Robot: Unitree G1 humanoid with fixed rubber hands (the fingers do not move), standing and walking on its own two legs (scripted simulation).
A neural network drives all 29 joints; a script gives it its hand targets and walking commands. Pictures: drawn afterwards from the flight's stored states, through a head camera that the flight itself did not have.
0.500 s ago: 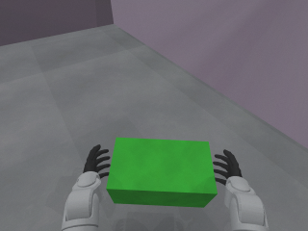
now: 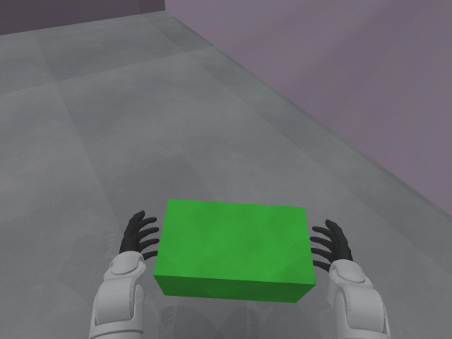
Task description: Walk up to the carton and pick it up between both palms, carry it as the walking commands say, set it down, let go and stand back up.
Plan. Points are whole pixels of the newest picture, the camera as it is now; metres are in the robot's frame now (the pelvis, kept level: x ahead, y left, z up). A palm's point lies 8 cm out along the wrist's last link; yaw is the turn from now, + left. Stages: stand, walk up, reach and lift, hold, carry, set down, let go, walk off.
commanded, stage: carry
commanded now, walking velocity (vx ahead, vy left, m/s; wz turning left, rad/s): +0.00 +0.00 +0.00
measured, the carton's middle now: (233, 252) +0.32 +0.01 -0.07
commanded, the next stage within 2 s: none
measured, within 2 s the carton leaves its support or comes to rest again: neither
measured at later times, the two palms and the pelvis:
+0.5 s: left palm (141, 278) +0.22 +0.16 +0.03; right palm (366, 290) +0.22 -0.20 +0.03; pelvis -0.03 -0.02 +0.00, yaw +0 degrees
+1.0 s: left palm (139, 268) +0.24 +0.17 +0.02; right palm (354, 282) +0.24 -0.19 +0.02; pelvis -0.02 -0.01 +0.00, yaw +0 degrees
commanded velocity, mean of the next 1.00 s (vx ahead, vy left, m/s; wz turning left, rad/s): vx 0.00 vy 0.00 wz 0.00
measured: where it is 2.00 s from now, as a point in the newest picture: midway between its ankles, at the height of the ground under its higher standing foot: outside the picture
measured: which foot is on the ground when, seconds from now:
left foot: down 0.00-1.00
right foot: down 0.00-1.00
